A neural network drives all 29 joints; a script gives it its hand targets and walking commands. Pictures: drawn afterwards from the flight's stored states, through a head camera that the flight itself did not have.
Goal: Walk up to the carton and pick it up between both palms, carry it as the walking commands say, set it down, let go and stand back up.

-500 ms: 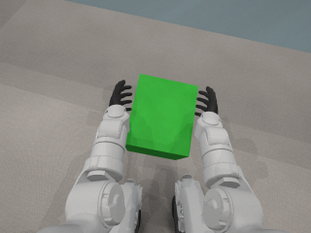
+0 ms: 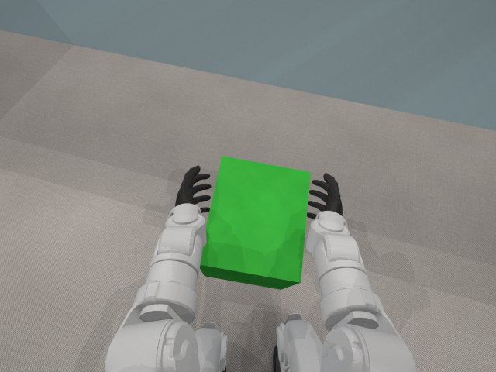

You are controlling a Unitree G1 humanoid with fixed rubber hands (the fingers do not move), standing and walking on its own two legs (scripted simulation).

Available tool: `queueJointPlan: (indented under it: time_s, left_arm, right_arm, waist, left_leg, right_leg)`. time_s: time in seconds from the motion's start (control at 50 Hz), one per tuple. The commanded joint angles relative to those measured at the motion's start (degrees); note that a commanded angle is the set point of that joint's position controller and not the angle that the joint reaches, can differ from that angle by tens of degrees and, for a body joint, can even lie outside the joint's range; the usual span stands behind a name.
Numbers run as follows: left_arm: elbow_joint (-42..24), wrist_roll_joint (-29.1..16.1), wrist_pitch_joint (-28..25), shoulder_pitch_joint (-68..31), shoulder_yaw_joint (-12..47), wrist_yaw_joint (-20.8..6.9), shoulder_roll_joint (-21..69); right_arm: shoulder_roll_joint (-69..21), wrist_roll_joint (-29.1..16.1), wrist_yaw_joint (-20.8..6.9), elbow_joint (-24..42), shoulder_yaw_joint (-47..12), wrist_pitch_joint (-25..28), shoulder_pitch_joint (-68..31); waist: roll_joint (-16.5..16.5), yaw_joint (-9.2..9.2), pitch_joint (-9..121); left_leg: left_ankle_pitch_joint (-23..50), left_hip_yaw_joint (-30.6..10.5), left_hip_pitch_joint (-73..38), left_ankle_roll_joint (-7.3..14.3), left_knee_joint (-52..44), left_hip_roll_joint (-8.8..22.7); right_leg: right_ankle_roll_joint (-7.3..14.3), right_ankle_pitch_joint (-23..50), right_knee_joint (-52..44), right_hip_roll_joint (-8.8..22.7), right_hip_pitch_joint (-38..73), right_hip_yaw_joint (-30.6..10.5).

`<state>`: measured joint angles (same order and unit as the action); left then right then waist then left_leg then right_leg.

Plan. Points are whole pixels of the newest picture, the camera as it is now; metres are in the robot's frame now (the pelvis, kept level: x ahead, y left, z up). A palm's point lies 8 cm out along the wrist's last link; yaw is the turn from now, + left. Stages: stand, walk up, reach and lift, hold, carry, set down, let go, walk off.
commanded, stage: reach and lift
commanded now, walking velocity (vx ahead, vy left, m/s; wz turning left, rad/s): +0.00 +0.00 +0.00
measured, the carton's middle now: (253, 227) +0.40 -0.01 -0.10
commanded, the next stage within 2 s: none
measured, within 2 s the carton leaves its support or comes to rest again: neither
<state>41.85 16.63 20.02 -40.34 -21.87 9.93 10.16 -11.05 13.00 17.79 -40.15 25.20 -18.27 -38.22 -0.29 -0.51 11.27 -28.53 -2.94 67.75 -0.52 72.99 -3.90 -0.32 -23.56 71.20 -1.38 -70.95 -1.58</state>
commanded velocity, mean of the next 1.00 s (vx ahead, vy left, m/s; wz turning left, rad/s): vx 0.00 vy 0.00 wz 0.00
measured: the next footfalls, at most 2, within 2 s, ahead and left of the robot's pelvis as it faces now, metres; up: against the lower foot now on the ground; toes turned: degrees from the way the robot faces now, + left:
none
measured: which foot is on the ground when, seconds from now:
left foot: down 0.00-1.00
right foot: down 0.00-1.00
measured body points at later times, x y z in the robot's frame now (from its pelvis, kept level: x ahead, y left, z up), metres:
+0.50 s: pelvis +0.01 +0.00 +0.06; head +0.06 +0.00 +0.51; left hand +0.39 +0.11 +0.06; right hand +0.38 -0.14 +0.06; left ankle +0.05 +0.12 -0.61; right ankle +0.09 -0.12 -0.61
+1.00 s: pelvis +0.03 +0.00 +0.10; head +0.01 +0.00 +0.55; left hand +0.37 +0.11 +0.12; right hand +0.36 -0.14 +0.12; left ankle +0.05 +0.12 -0.61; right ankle +0.09 -0.12 -0.61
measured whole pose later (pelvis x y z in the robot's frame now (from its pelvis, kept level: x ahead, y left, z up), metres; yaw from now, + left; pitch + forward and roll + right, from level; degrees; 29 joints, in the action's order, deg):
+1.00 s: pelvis +0.03 +0.00 +0.10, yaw +0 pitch +6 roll +0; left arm 37.6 16.6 25.9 -27.6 -19.1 7.3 12.3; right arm -12.7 14.5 15.5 -36.9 23.0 -25.3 -26.8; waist -0.3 -0.5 9.5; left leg -18.9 -4.4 28.5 -0.3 41.8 -2.6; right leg -0.2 -14.3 39.6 -1.4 -30.9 -1.6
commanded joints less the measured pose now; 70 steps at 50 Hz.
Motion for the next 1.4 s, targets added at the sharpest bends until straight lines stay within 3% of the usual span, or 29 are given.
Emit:
queueJointPlan:
  time_s: [0.0,0.02,0.06,0.1,0.18,0.2,0.24,0.26,0.3,0.32,0.4,0.42,0.48,0.5,0.52,0.54,0.56,0.6,0.72,0.8,0.84,0.88,0.9,1.02,1.08,1.2,1.3,1.36,1.38]
  left_arm:
    - [0.5,-9.6,-4.4,-31.6,27.8,-17.9,62.1]
    - [2.0,-7.8,-4.5,-28.7,25.9,-17.5,59.9]
    - [-5.4,-11.5,-5.3,-30.7,32.0,-17.6,61.9]
    - [0.6,-8.7,-4.4,-26.9,27.0,-17.5,59.9]
    - [0.7,-8.6,-4.5,-29.0,26.3,-18.0,60.4]
    - [3.9,-7.1,-3.8,-27.3,25.4,-17.9,59.7]
    - [3.3,-7.7,-3.8,-27.7,25.5,-18.1,61.0]
    - [-2.1,-9.8,-3.7,-28.4,30.6,-17.7,64.8]
    - [0.4,-9.7,-2.7,-25.8,29.0,-17.8,63.1]
    - [3.2,-8.0,-2.3,-24.7,27.3,-17.9,62.6]
    - [0.0,-8.6,-2.3,-26.6,27.0,-18.3,61.7]
    - [3.0,-6.4,-1.4,-25.2,23.8,-18.1,60.4]
    - [5.8,-5.5,-0.2,-24.1,22.9,-18.7,59.6]
    - [-0.1,-7.9,-0.6,-26.4,26.8,-19.0,59.9]
    - [5.9,-6.1,0.5,-20.7,24.0,-19.1,60.6]
    - [-2.5,-9.1,-0.3,-24.6,29.6,-19.2,62.9]
    - [2.9,-7.6,0.3,-20.4,26.1,-19.4,60.9]
    - [3.1,-6.0,0.2,-18.5,23.8,-19.6,58.8]
    - [-8.0,-12.3,0.6,-25.3,34.4,-19.7,62.2]
    - [-1.7,-8.2,2.8,-19.5,29.9,-19.4,62.5]
    - [-1.2,-8.0,3.5,-19.2,28.7,-19.8,62.1]
    - [-1.5,-9.3,4.3,-22.9,28.7,-20.4,61.8]
    - [-1.1,-8.5,4.7,-19.8,29.5,-20.5,63.0]
    - [-9.4,-13.1,6.8,-24.2,34.8,-20.8,63.0]
    - [-1.6,-10.7,9.8,-21.6,29.6,-20.8,63.3]
    - [-8.4,-14.8,12.1,-30.5,32.6,-21.6,64.7]
    - [-7.9,-14.7,14.2,-35.3,30.9,-21.2,63.8]
    - [-4.7,-13.8,15.3,-35.4,27.7,-21.3,62.6]
    - [-4.3,-13.8,15.6,-35.5,26.2,-21.2,62.9]
  right_arm:
    - [-59.3,-5.9,-24.7,-6.4,-31.7,0.1,-28.7]
    - [-58.4,-5.9,-24.8,-5.0,-31.9,0.4,-29.3]
    - [-60.4,-8.2,-25.0,-1.7,-35.7,0.6,-28.5]
    - [-58.0,-7.9,-25.1,-1.3,-34.3,0.7,-30.4]
    - [-56.7,-3.6,-24.8,-4.0,-30.6,0.5,-28.4]
    - [-56.2,-4.7,-24.7,-3.5,-31.4,0.5,-29.8]
    - [-57.0,-3.1,-24.9,-2.9,-30.7,0.0,-29.4]
    - [-57.7,-7.8,-24.9,4.8,-36.6,0.8,-32.9]
    - [-57.3,-8.6,-25.2,3.3,-35.9,-0.1,-33.6]
    - [-57.1,-4.8,-25.2,-3.0,-32.5,-1.2,-28.0]
    - [-58.1,-5.4,-25.3,-1.8,-32.9,-2.3,-28.4]
    - [-58.6,-4.2,-25.6,-7.4,-29.6,-3.2,-26.9]
    - [-58.2,-2.7,-25.5,-7.4,-28.1,-4.1,-23.8]
    - [-60.6,-4.5,-25.8,-6.2,-31.0,-4.5,-23.2]
    - [-58.3,-3.5,-25.6,-4.7,-30.3,-4.6,-23.0]
    - [-61.3,-6.7,-25.9,-0.2,-34.0,-4.2,-23.3]
    - [-59.5,-5.8,-25.8,-1.2,-32.8,-4.2,-23.9]
    - [-58.3,-5.0,-25.6,-2.4,-30.7,-4.4,-22.7]
    - [-61.6,-8.1,-26.2,2.5,-37.5,-5.5,-22.6]
    - [-59.5,-5.2,-26.8,-1.7,-32.5,-7.3,-18.6]
    - [-61.4,-6.9,-26.7,0.6,-35.0,-8.3,-21.8]
    - [-61.9,-6.6,-26.7,1.4,-34.4,-8.9,-24.6]
    - [-60.6,-5.3,-27.1,-0.9,-32.6,-9.7,-18.1]
    - [-63.8,-10.2,-27.6,5.0,-37.0,-12.1,-23.1]
    - [-61.5,-8.7,-27.4,3.3,-34.6,-14.6,-23.5]
    - [-62.5,-9.2,-27.8,4.1,-32.4,-17.5,-25.8]
    - [-62.4,-10.2,-28.2,2.9,-30.6,-19.8,-29.9]
    - [-61.1,-8.0,-27.9,-1.0,-26.3,-20.9,-29.3]
    - [-62.1,-8.8,-27.7,0.8,-27.2,-21.2,-31.8]
  waist:
    - [0.5,-3.25,35.9]
    - [0.9,-0.3,32.6]
    - [0.5,-1.92,43.6]
    - [-0.1,0.16,36.7]
    - [0.4,-3.32,29.8]
    - [-1.7,-0.07,26.3]
    - [0.4,-2.94,27.6]
    - [-3.0,-0.66,37.4]
    - [-1.0,1.15,36.0]
    - [0.0,-1.63,30.6]
    - [1.1,-2.49,25.1]
    - [-1.4,0.3,18.7]
    - [-0.3,-2.95,18.8]
    - [0.2,-1.81,22.5]
    - [-1.5,-0.82,20.4]
    - [-3.2,-1.51,31.0]
    - [0.2,-0.78,24.0]
    - [-1.0,0.47,17.3]
    - [-0.6,-1.65,29.6]
    - [1.0,-3.43,17.7]
    - [1.0,-0.29,17.4]
    - [0.5,-0.28,16.4]
    - [-0.2,-3.43,16.9]
    - [-1.4,-1.51,22.6]
    - [1.6,-1.5,12.7]
    - [0.2,-4.99,10.4]
    - [-3.5,-4.2,5.8]
    - [-2.1,-5.34,5.2]
    - [-1.1,-3.62,1.1]
  left_leg:
    - [14.6,-2.2,-20.5,0.6,-16.7,-4.8]
    - [16.7,-2.5,-19.7,0.7,-17.9,-4.9]
    - [23.7,-2.5,-25.8,0.0,-18.4,-5.0]
    - [19.5,-2.4,-24.7,0.5,-19.0,-5.1]
    - [12.0,-2.8,-24.4,0.6,-23.4,-4.5]
    - [10.8,-2.1,-23.0,0.6,-23.8,-4.4]
    - [9.7,-3.1,-24.6,1.1,-24.5,-3.6]
    - [17.2,-2.9,-30.9,0.1,-24.6,-4.4]
    - [17.7,-3.0,-32.6,0.3,-26.0,-3.9]
    - [14.6,-3.3,-28.1,0.0,-27.1,-3.7]
    - [11.9,-3.9,-30.5,1.1,-29.5,-3.2]
    - [8.1,-3.8,-29.4,1.4,-32.3,-2.3]
    - [10.9,-3.4,-31.6,1.5,-33.2,-2.6]
    - [12.6,-3.1,-34.1,1.4,-34.1,-2.7]
    - [13.4,-3.1,-34.7,1.4,-35.3,-2.3]
    - [18.8,-3.2,-38.5,1.0,-34.8,-2.9]
    - [19.1,-4.0,-37.2,1.5,-34.7,-2.1]
    - [19.8,-3.1,-34.0,1.5,-35.8,-2.5]
    - [26.8,-4.0,-44.7,0.1,-38.1,-2.1]
    - [20.6,-4.7,-44.6,0.8,-40.8,-2.1]
    - [19.6,-3.4,-44.5,1.3,-41.0,-2.3]
    - [16.9,-3.1,-42.2,1.5,-41.5,-1.9]
    - [20.8,-4.1,-46.3,1.0,-42.6,-2.0]
    - [25.1,-4.0,-51.1,0.6,-43.2,-1.3]
    - [20.5,-4.0,-47.9,0.8,-44.2,-1.5]
    - [14.7,-3.9,-52.6,1.0,-45.9,-0.5]
    - [7.1,-4.7,-49.3,1.3,-48.1,1.1]
    - [4.5,-4.5,-48.0,1.3,-48.6,1.0]
    - [2.1,-4.3,-47.0,2.0,-48.2,1.6]
  right_leg:
    - [0.1,17.8,-14.5,-7.0,38.0,-1.9]
    - [-0.1,19.5,-14.5,-7.2,37.1,-2.2]
    - [-0.1,27.4,-16.2,-7.5,46.5,-3.1]
    - [-0.3,22.2,-15.6,-7.1,41.5,-2.5]
    - [0.6,14.6,-20.6,-6.7,42.9,-1.8]
    - [0.8,12.6,-20.5,-5.8,41.1,-2.6]
    - [1.0,12.3,-21.5,-6.1,43.5,-2.4]
    - [1.0,19.8,-20.3,-6.7,49.9,-2.6]
    - [0.4,19.0,-21.4,-6.6,48.9,-2.1]
    - [1.0,17.2,-23.0,-6.5,47.9,-1.9]
    - [0.7,14.5,-25.7,-5.9,50.9,-2.7]
    - [0.8,9.8,-26.9,-5.3,47.8,-2.7]
    - [0.4,13.4,-30.0,-4.7,52.1,-3.5]
    - [0.3,15.4,-30.6,-5.0,55.1,-3.1]
    - [0.5,15.7,-30.7,-5.1,53.6,-2.3]
    - [0.7,23.2,-30.6,-5.2,61.2,-3.3]
    - [0.4,22.1,-30.9,-5.0,57.8,-3.4]
    - [0.2,22.4,-32.3,-4.7,55.8,-3.9]
    - [0.4,31.0,-35.1,-5.0,67.2,-4.0]
    - [-0.1,23.0,-37.5,-4.6,62.3,-2.8]
    - [0.0,22.0,-39.2,-3.5,63.7,-3.9]
    - [-0.2,20.0,-38.5,-3.8,65.6,-3.4]
    - [0.1,23.9,-39.4,-4.4,64.0,-2.9]
    - [-0.2,28.4,-40.3,-4.3,70.8,-3.5]
    - [-0.7,23.8,-41.6,-3.7,68.1,-3.0]
    - [-0.2,18.2,-42.6,-3.5,67.5,-2.6]
    - [0.0,12.6,-42.0,-3.1,67.5,-2.5]
    - [-0.1,9.5,-42.6,-3.2,68.0,-2.2]
    - [-0.2,6.6,-41.8,-2.9,67.3,-2.8]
